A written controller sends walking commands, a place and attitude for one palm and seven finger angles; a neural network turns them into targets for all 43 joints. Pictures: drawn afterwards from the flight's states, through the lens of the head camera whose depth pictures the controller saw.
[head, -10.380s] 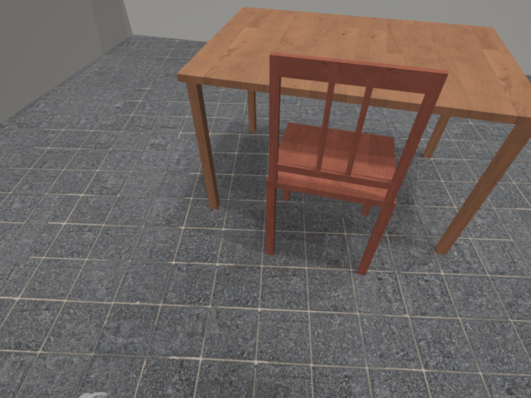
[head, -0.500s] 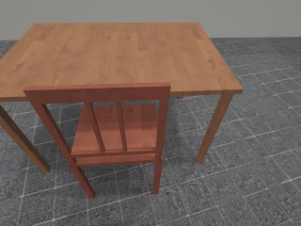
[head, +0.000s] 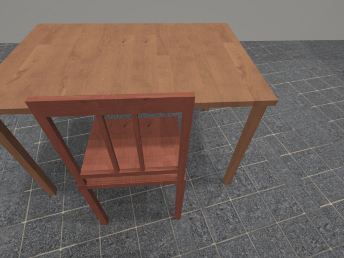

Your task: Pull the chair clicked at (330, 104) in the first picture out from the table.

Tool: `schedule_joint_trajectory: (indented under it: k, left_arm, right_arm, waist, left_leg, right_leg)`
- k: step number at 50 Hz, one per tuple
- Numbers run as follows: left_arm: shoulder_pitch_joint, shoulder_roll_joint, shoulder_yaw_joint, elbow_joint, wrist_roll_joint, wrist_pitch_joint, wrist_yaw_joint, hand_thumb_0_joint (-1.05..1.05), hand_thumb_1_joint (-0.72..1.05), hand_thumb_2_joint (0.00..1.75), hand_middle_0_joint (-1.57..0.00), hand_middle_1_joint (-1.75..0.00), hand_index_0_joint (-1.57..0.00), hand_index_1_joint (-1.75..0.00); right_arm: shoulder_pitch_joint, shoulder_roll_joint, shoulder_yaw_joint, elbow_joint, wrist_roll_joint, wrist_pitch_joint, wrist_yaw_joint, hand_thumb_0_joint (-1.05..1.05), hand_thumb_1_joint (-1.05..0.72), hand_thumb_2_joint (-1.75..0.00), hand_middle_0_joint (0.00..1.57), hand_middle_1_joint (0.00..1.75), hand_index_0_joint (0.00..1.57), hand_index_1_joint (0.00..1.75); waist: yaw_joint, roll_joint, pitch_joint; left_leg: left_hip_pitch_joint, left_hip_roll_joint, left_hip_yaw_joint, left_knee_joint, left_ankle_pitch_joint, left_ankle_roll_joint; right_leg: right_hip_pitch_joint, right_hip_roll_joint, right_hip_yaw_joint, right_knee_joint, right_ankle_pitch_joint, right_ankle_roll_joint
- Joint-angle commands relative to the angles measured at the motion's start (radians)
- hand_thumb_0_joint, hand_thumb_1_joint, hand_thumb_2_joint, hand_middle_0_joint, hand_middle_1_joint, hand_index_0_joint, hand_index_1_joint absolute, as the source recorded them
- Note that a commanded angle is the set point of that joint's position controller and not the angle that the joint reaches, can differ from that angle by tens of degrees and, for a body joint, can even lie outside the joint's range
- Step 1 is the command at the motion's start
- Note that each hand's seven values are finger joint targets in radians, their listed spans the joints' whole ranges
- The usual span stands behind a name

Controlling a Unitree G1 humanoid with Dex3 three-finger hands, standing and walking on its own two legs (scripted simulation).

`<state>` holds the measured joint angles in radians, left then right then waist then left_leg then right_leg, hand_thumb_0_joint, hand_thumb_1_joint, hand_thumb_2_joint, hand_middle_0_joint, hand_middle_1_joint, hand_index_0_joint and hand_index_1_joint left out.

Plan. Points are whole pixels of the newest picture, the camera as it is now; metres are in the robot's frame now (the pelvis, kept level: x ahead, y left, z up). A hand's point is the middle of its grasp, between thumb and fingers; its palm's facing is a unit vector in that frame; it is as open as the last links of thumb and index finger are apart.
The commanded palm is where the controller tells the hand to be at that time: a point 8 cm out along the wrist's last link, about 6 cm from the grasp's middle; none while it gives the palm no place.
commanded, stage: look again from close up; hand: left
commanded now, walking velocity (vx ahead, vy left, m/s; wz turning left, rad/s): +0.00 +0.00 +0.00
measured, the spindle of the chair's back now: (109, 146) +0.46 +0.24 -0.07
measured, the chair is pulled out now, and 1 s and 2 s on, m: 0.00 0.00 0.00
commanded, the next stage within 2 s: raise the hand toward the chair's back in 1.06 s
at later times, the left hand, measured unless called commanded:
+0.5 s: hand out of the picture -0.03 +0.15 -0.18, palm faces +0.06 -0.99 -0.15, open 7.4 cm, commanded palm none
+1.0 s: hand out of the picture -0.03 +0.15 -0.18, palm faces +0.06 -0.99 -0.15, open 7.4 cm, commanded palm none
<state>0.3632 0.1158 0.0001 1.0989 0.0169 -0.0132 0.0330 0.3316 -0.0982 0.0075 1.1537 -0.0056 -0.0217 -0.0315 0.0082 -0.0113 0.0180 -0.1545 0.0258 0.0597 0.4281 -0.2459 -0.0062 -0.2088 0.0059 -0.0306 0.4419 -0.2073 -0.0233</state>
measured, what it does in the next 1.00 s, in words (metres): stands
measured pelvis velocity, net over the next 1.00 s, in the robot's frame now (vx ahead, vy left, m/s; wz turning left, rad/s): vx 0.00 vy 0.00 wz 0.01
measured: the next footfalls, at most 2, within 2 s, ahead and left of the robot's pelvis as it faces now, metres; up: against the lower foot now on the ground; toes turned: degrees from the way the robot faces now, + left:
none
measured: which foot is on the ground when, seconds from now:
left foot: down 0.00-1.00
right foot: down 0.00-1.00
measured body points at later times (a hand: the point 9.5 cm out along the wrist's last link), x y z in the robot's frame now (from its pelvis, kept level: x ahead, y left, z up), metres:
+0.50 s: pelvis +0.00 +0.00 +0.00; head +0.00 +0.01 +0.45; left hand -0.03 +0.21 -0.16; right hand -0.02 -0.20 -0.16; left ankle -0.01 +0.12 -0.74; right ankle +0.02 -0.10 -0.74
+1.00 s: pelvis +0.00 +0.00 +0.00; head +0.00 +0.00 +0.45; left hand -0.03 +0.20 -0.16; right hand -0.02 -0.20 -0.16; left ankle -0.01 +0.12 -0.74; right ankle +0.02 -0.10 -0.74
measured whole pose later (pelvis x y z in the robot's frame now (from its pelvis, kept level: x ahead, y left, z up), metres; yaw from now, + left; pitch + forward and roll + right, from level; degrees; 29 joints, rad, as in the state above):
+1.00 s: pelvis +0.00 +0.00 +0.00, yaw +0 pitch -2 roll +0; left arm 0.36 0.11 0.00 1.10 0.02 -0.01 0.03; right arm 0.32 -0.10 0.01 1.15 0.00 -0.02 -0.03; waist 0.01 -0.01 0.02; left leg -0.15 0.02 0.05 0.42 -0.25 -0.01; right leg -0.21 0.00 -0.04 0.44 -0.21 -0.02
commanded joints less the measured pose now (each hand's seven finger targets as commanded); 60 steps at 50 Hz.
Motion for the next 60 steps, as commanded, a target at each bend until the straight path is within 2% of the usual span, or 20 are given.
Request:
schedule_joint_trajectory:
  k: [1,4,6,15,16,20,21,25,26,30,36,45,46,51,55,56,57,58,59,60]
  left_arm:
    - [0.083,0.083,0.01,-0.022,-0.004,-0.016,0.007,0.0,0.9,0.9,-0.2,-0.3,-0.2,-0.3]
    - [0.086,0.083,0.01,-0.022,-0.004,-0.016,0.008,0.0,0.9,0.9,-0.2,-0.3,-0.2,-0.3]
    - [0.08,0.086,0.01,-0.023,-0.004,-0.013,0.007,0.0,0.9,0.9,-0.2,-0.3,-0.2,-0.3]
    - [0.082,0.082,0.013,-0.023,-0.003,-0.014,0.008,0.0,0.9,0.9,-0.2,-0.3,-0.2,-0.3]
    - [0.081,0.084,0.011,-0.024,-0.004,-0.014,0.007,0.0,0.9,0.9,-0.2,-0.3,-0.2,-0.3]
    - [0.087,0.083,0.012,-0.024,-0.003,-0.016,0.007,0.0,0.9,0.9,-0.2,-0.3,-0.2,-0.3]
    - [0.08,0.085,0.011,-0.024,-0.003,-0.014,0.007,0.0,0.9,0.9,-0.2,-0.3,-0.2,-0.3]
    - [0.084,0.082,0.011,-0.024,-0.004,-0.016,0.007,0.0,0.9,0.9,-0.2,-0.3,-0.2,-0.3]
    - [0.077,0.085,0.011,-0.024,-0.004,-0.014,0.007,0.0,0.9,0.9,-0.2,-0.3,-0.2,-0.3]
    - [0.086,0.08,0.012,-0.021,-0.004,-0.015,0.007,0.0,0.9,0.9,-0.2,-0.3,-0.2,-0.3]
    - [0.082,0.084,0.011,-0.02,-0.004,-0.013,0.006,0.0,0.9,0.9,-0.2,-0.3,-0.2,-0.3]
    - [0.085,0.085,0.012,-0.019,-0.004,-0.015,0.006,0.0,0.9,0.9,-0.2,-0.3,-0.2,-0.3]
    - [0.078,0.086,0.012,-0.02,-0.004,-0.013,0.005,0.0,0.9,0.9,-0.2,-0.3,-0.2,-0.3]
    - [0.082,0.084,0.012,-0.019,-0.005,-0.014,0.005,0.0,0.9,0.9,-0.2,-0.3,-0.2,-0.3]
    - [0.086,0.084,0.013,-0.019,-0.005,-0.018,0.007,0.0,0.9,0.9,-0.2,-0.3,-0.2,-0.3]
    - [0.081,0.088,0.011,-0.018,-0.005,-0.016,0.006,0.0,0.9,0.9,-0.2,-0.3,-0.2,-0.3]
    - [0.087,0.082,0.011,-0.018,-0.004,-0.017,0.006,0.0,0.9,0.9,-0.2,-0.3,-0.2,-0.3]
    - [0.12,0.13,0.012,0.026,0.007,-0.037,0.043,0.0,0.9,0.9,-0.2,-0.3,-0.2,-0.3]
    - [-0.639,0.284,0.009,-1.54,-0.218,-0.252,0.029,0.0,0.88,0.89,-0.2,-0.3,-0.2,-0.3]
    - [-0.289,0.232,0.048,-1.261,-0.128,-0.183,0.097,0.0,0.85,0.88,-0.2,-0.29,-0.2,-0.29]
  right_arm:
    - [0.077,-0.078,-0.009,-0.02,0.003,-0.013,-0.003,0.0,-0.9,-0.9,0.2,0.3,0.2,0.3]
    - [0.078,-0.082,-0.009,-0.02,0.002,-0.013,-0.002,0.0,-0.9,-0.9,0.2,0.3,0.2,0.3]
    - [0.077,-0.079,-0.009,-0.022,0.003,-0.01,-0.002,0.0,-0.9,-0.9,0.2,0.3,0.2,0.3]
    - [0.082,-0.082,-0.011,-0.024,0.001,-0.012,-0.002,0.0,-0.9,-0.9,0.2,0.3,0.2,0.3]
    - [0.076,-0.08,-0.01,-0.023,0.002,-0.011,-0.002,0.0,-0.9,-0.9,0.2,0.3,0.2,0.3]
    - [0.079,-0.084,-0.011,-0.027,0.002,-0.013,-0.002,0.0,-0.9,-0.9,0.2,0.3,0.2,0.3]
    - [0.073,-0.08,-0.012,-0.026,0.003,-0.01,-0.003,0.0,-0.9,-0.9,0.2,0.3,0.2,0.3]
    - [0.08,-0.085,-0.011,-0.026,0.002,-0.012,-0.003,0.0,-0.9,-0.9,0.2,0.3,0.2,0.3]
    - [0.073,-0.081,-0.011,-0.024,0.003,-0.011,-0.003,0.0,-0.9,-0.9,0.2,0.3,0.2,0.3]
    - [0.077,-0.086,-0.011,-0.025,0.002,-0.013,-0.003,0.0,-0.9,-0.9,0.2,0.3,0.2,0.3]
    - [0.072,-0.083,-0.01,-0.023,0.004,-0.012,-0.004,0.0,-0.9,-0.9,0.2,0.3,0.2,0.3]
    - [0.075,-0.087,-0.01,-0.024,0.003,-0.012,-0.003,0.0,-0.9,-0.9,0.2,0.3,0.2,0.3]
    - [0.07,-0.084,-0.01,-0.025,0.003,-0.01,-0.004,0.0,-0.9,-0.9,0.2,0.3,0.2,0.3]
    - [0.072,-0.084,-0.011,-0.026,0.002,-0.009,-0.004,0.0,-0.9,-0.9,0.2,0.3,0.2,0.3]
    - [0.077,-0.084,-0.011,-0.023,0.003,-0.015,-0.005,0.0,-0.9,-0.9,0.2,0.3,0.2,0.3]
    - [0.07,-0.082,-0.011,-0.023,0.004,-0.012,-0.005,0.0,-0.9,-0.9,0.2,0.3,0.2,0.3]
    - [0.067,-0.084,-0.011,-0.024,0.003,-0.012,-0.005,0.0,-0.9,-0.9,0.2,0.3,0.2,0.3]
    - [-0.079,-0.138,-0.018,-0.1,0.0,-0.016,0.006,0.0,-0.9,-0.9,0.2,0.3,0.2,0.3]
    - [-0.065,-0.348,-0.034,-0.485,0.037,-0.161,-0.037,0.0,-0.9,-0.9,0.2,0.3,0.2,0.3]
    - [-0.158,-0.228,-0.009,-0.41,0.04,-0.247,-0.064,0.0,-0.9,-0.9,0.2,0.3,0.2,0.3]
  waist:
    - [0.001,0.011,0.079]
    - [0.001,0.008,0.077]
    - [0.0,0.011,0.109]
    - [-0.002,0.01,0.083]
    - [0.0,0.009,0.1]
    - [-0.001,-0.001,0.074]
    - [0.0,0.003,0.104]
    - [-0.003,0.007,0.067]
    - [0.0,0.006,0.099]
    - [-0.001,0.014,0.068]
    - [0.002,0.008,0.102]
    - [0.0,-0.002,0.077]
    - [0.001,0.005,0.104]
    - [-0.001,0.004,0.093]
    - [0.0,0.003,0.055]
    - [0.001,0.005,0.086]
    - [0.003,0.0,0.084]
    - [0.041,0.011,0.106]
    - [-0.109,0.215,-0.405]
    - [-0.02,0.297,-0.345]
  left_leg:
    - [-0.045,0.073,-0.082,-0.1,0.06,0.035]
    - [-0.044,0.069,-0.082,-0.094,0.052,0.033]
    - [-0.061,0.069,-0.083,-0.106,0.024,0.033]
    - [-0.047,0.068,-0.087,-0.102,0.026,0.034]
    - [-0.055,0.07,-0.089,-0.109,0.025,0.036]
    - [-0.043,0.066,-0.087,-0.096,0.038,0.035]
    - [-0.057,0.068,-0.086,-0.105,0.023,0.035]
    - [-0.036,0.068,-0.089,-0.094,0.048,0.035]
    - [-0.054,0.071,-0.088,-0.106,0.033,0.036]
    - [-0.038,0.069,-0.089,-0.099,0.045,0.035]
    - [-0.056,0.072,-0.091,-0.111,0.035,0.036]
    - [-0.041,0.066,-0.09,-0.099,0.036,0.035]
    - [-0.056,0.068,-0.088,-0.108,0.025,0.035]
    - [-0.042,0.065,-0.084,-0.102,0.029,0.035]
    - [-0.028,0.068,-0.086,-0.09,0.071,0.035]
    - [-0.045,0.07,-0.083,-0.098,0.059,0.035]
    - [-0.042,0.066,-0.084,-0.091,0.062,0.034]
    - [-0.137,0.072,-0.031,0.13,0.064,-0.007]
    - [0.111,-0.027,-0.036,-0.011,0.135,0.036]
    - [0.08,-0.013,-0.012,-0.023,0.16,0.044]
  right_leg:
    - [-0.032,-0.092,0.096,-0.101,0.044,-0.018]
    - [-0.035,-0.095,0.101,-0.102,0.032,-0.017]
    - [-0.049,-0.09,0.099,-0.11,0.004,-0.017]
    - [-0.047,-0.093,0.1,-0.105,0.003,-0.017]
    - [-0.049,-0.09,0.097,-0.107,0.007,-0.017]
    - [-0.041,-0.095,0.1,-0.105,0.015,-0.015]
    - [-0.051,-0.09,0.098,-0.11,0.001,-0.017]
    - [-0.04,-0.094,0.1,-0.102,0.022,-0.017]
    - [-0.045,-0.09,0.093,-0.107,0.013,-0.017]
    - [-0.035,-0.094,0.097,-0.1,0.026,-0.017]
    - [-0.039,-0.09,0.09,-0.103,0.023,-0.016]
    - [-0.038,-0.095,0.096,-0.104,0.013,-0.016]
    - [-0.045,-0.09,0.093,-0.109,0.005,-0.017]
    - [-0.053,-0.091,0.1,-0.114,-0.002,-0.019]
    - [-0.025,-0.094,0.098,-0.1,0.05,-0.019]
    - [-0.031,-0.091,0.094,-0.106,0.043,-0.019]
    - [-0.037,-0.093,0.101,-0.107,0.04,-0.018]
    - [-0.02,-0.168,0.161,-0.075,0.45,0.006]
    - [0.093,-0.077,0.097,0.012,0.209,-0.006]
    - [0.07,-0.018,0.046,0.05,0.061,-0.031]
